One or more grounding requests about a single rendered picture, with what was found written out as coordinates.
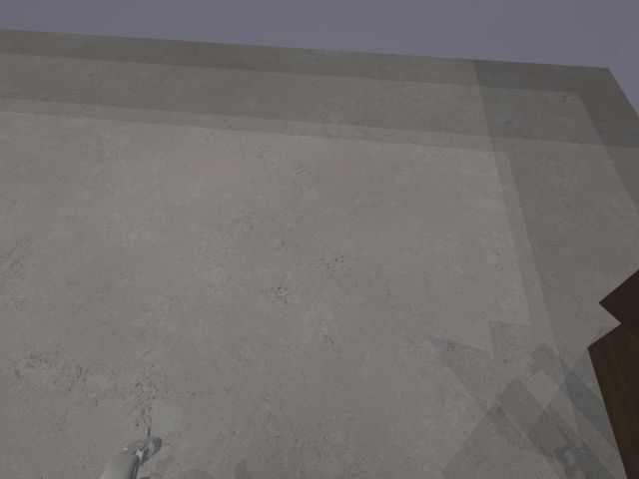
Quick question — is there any robot left hand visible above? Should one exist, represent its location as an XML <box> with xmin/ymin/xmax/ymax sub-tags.
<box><xmin>99</xmin><ymin>437</ymin><xmax>162</xmax><ymax>479</ymax></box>

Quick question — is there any cupboard door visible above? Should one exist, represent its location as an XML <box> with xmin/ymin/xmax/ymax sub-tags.
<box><xmin>598</xmin><ymin>269</ymin><xmax>639</xmax><ymax>339</ymax></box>

